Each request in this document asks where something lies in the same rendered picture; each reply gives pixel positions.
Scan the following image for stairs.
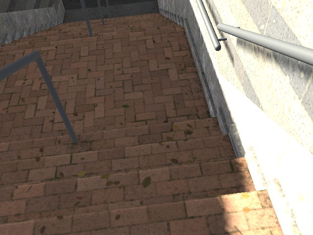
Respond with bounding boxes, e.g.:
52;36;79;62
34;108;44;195
0;117;284;235
1;13;181;47

